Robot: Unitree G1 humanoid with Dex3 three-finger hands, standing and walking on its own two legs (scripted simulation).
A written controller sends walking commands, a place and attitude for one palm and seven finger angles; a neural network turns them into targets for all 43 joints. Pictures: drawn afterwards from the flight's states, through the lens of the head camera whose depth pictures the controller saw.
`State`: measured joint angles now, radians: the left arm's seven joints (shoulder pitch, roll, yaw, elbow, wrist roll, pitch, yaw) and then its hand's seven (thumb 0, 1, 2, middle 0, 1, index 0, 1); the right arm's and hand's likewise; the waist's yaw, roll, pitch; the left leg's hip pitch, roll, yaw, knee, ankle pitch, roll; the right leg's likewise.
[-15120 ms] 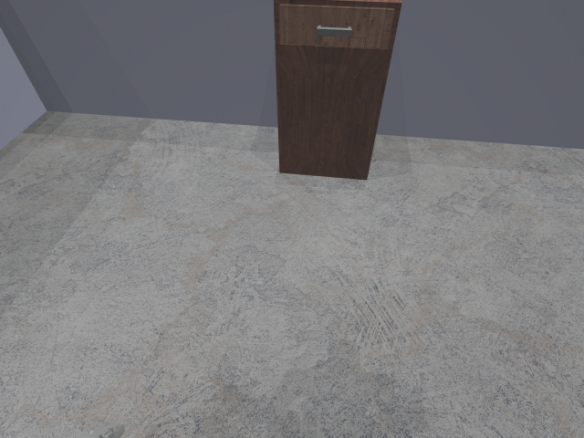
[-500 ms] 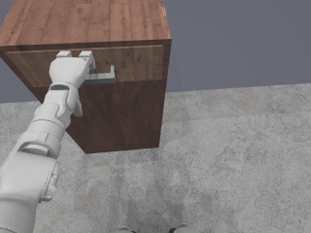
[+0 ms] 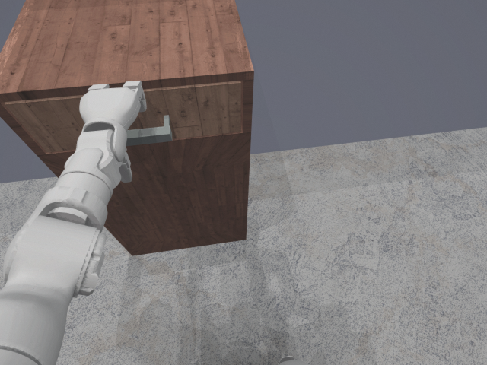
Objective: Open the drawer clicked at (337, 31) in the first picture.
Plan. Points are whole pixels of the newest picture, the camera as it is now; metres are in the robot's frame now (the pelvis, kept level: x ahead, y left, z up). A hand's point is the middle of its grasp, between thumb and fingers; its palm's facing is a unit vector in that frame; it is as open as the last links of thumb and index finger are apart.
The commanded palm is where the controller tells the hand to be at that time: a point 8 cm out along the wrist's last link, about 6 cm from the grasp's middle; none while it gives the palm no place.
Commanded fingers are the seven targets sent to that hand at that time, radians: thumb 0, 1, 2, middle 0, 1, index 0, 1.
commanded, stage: lift the fingers back up to retry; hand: left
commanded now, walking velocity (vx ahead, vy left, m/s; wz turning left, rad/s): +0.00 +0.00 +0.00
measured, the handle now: (137, 129) +0.56 +0.17 +0.01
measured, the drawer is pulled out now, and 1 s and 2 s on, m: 0.00 0.00 0.00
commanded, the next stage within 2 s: re-aim the fingers above the handle in 0.22 s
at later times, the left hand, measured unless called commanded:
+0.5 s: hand (136, 127) +0.52 +0.15 +0.07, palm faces -0.06 -0.01 -1.00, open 13.4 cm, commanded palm +0.50 +0.18 +0.12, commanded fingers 0.00 -0.50 0.30 -0.30 -1.20 -0.30 -1.20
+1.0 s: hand (123, 135) +0.52 +0.18 +0.05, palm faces -0.05 -0.01 -1.00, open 13.6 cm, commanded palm +0.51 +0.17 +0.12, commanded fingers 0.00 -0.50 0.30 -0.30 -1.20 -0.30 -1.20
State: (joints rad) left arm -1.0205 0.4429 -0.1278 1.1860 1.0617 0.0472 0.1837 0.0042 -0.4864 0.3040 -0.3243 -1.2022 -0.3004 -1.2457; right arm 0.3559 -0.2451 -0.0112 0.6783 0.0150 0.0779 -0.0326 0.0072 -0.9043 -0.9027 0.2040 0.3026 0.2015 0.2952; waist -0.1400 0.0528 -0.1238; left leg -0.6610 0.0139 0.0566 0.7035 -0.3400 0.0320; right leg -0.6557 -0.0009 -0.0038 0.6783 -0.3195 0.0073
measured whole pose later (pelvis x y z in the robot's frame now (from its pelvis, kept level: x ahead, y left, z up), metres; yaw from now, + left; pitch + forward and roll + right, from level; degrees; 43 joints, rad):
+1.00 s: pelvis +0.02 +0.00 +0.00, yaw +1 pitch +18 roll -1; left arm -0.95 0.41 -0.14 1.12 1.06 0.06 0.29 0.00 -0.48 0.30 -0.37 -1.22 -0.36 -1.22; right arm 0.38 -0.27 -0.06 0.76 0.00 0.06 -0.02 0.01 -0.91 -0.90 0.20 0.30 0.20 0.29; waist -0.13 0.06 -0.13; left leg -0.65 0.02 0.03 0.70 -0.36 0.02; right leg -0.63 0.00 -0.03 0.65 -0.34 0.00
